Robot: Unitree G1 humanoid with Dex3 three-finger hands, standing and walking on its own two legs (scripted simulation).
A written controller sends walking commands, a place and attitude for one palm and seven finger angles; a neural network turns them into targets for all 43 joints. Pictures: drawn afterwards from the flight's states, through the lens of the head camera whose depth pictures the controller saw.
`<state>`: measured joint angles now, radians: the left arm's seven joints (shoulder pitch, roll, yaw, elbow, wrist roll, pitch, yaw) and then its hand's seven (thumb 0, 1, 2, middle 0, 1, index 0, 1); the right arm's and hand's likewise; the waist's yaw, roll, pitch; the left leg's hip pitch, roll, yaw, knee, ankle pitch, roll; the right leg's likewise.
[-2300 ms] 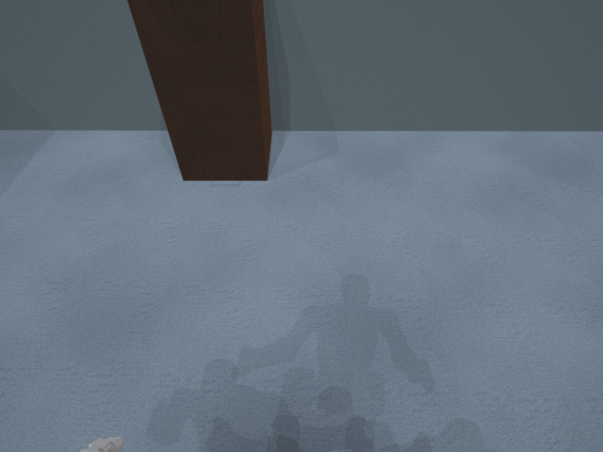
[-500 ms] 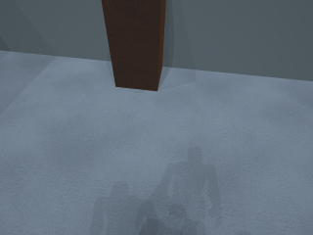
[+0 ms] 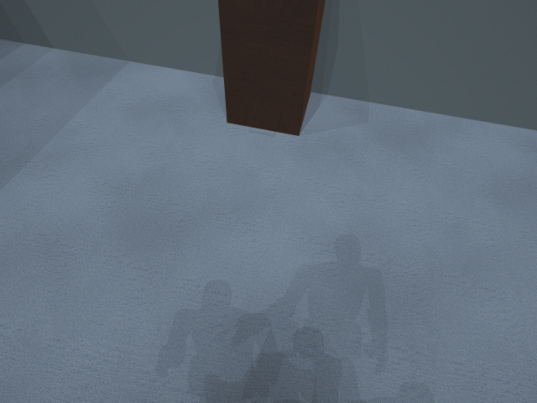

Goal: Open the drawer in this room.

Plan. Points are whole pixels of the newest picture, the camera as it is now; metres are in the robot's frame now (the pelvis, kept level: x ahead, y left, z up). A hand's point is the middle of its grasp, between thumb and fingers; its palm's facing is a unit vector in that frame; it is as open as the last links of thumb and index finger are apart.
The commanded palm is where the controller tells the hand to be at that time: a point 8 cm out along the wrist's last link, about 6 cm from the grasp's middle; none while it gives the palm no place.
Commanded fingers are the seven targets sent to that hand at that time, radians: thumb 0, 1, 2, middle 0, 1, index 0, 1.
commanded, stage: turn or walk to find it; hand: left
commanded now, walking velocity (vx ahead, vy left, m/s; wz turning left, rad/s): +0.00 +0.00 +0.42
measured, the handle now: out of the picture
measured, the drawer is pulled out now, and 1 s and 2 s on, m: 0.00 0.00 0.00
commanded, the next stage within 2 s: stand and wait in 1.02 s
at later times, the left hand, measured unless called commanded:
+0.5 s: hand out of the picture -0.04 +0.16 -0.16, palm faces +0.28 -0.93 -0.25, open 7.4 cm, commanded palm none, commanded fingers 0.00 0.90 0.90 -0.20 -0.30 -0.20 -0.30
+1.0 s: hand out of the picture -0.02 +0.23 -0.16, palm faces +0.47 -0.85 -0.24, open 7.4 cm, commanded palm none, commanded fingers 0.00 0.90 0.90 -0.20 -0.30 -0.20 -0.30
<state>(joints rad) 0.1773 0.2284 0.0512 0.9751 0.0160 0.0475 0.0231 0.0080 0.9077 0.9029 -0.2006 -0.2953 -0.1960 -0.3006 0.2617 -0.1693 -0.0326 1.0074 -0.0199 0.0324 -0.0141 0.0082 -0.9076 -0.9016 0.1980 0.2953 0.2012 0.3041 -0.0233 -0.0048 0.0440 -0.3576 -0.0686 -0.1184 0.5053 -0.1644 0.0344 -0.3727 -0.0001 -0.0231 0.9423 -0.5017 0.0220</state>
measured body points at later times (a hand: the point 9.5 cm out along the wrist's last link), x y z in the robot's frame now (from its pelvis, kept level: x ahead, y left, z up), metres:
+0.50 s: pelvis -0.01 -0.03 +0.00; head +0.02 -0.03 +0.45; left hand -0.05 +0.21 -0.14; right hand +0.12 -0.27 -0.15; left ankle -0.05 +0.10 -0.68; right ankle -0.03 -0.13 -0.74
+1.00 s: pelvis -0.01 +0.00 +0.01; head +0.00 +0.02 +0.45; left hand -0.05 +0.28 -0.14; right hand +0.16 -0.18 -0.13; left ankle -0.05 +0.08 -0.74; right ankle +0.05 -0.14 -0.69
